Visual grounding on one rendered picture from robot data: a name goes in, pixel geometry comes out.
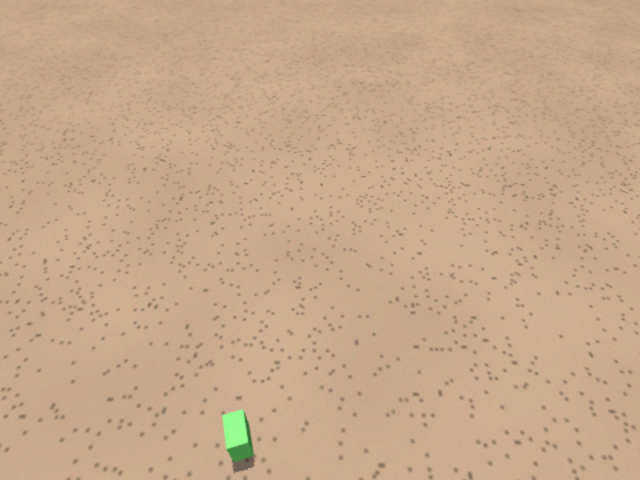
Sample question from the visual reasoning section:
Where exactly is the carton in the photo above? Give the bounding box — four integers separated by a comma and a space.
222, 409, 254, 462

